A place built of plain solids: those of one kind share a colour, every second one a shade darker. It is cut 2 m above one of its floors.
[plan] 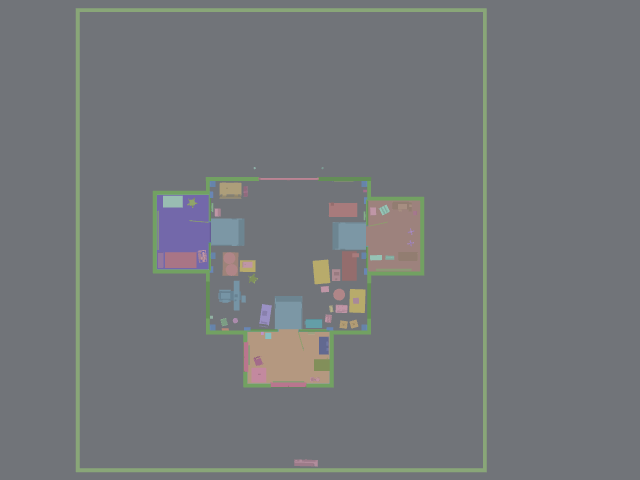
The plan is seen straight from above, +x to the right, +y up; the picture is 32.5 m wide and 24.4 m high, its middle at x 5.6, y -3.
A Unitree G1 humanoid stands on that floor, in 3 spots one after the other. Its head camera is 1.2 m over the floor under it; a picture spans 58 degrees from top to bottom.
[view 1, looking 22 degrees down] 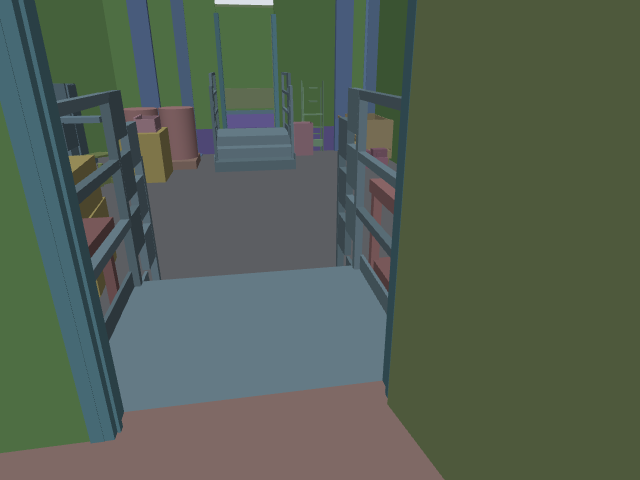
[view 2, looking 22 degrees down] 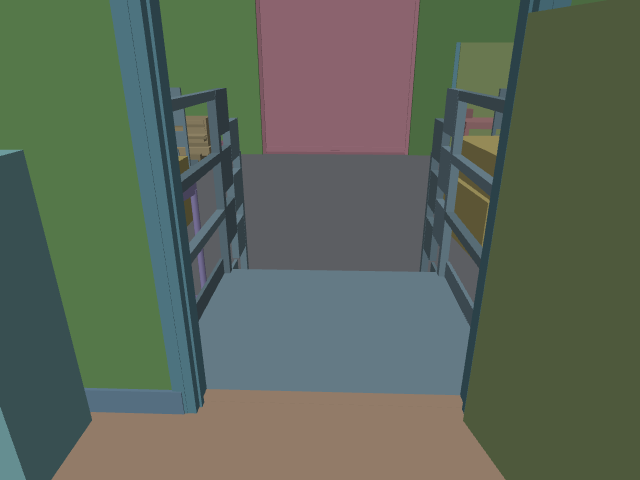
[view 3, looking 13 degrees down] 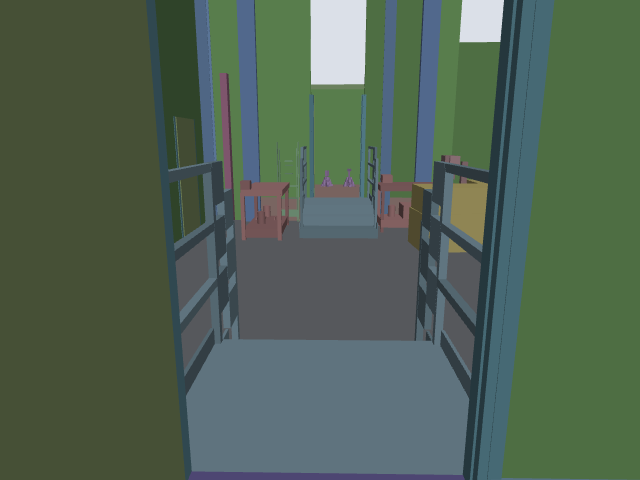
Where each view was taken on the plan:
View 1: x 9.30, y -2.80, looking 170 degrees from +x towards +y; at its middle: ground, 4.56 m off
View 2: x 4.00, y -8.90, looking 92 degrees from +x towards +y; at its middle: ground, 4.56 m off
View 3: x -1.30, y -2.60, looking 1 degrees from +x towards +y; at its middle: ground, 7.59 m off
